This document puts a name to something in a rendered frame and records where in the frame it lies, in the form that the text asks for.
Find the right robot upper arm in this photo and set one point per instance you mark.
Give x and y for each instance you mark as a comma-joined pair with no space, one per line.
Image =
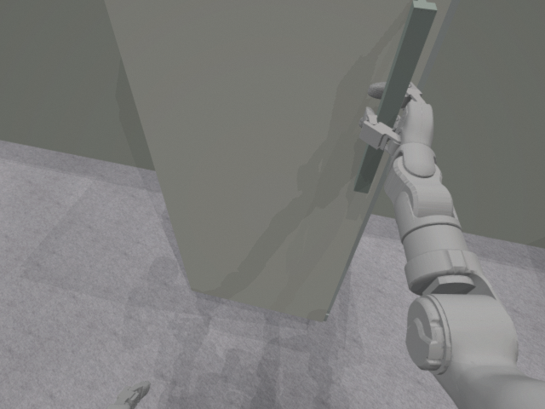
468,343

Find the robot left hand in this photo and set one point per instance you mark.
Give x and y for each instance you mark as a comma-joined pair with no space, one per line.
130,396

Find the robot right hand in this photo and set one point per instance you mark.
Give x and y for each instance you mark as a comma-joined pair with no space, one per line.
414,126

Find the handle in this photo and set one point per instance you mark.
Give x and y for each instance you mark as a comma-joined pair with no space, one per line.
413,38

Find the fridge door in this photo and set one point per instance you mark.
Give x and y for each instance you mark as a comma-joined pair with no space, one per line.
251,110

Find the right robot forearm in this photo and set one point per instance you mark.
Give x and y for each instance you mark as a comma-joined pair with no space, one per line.
438,259

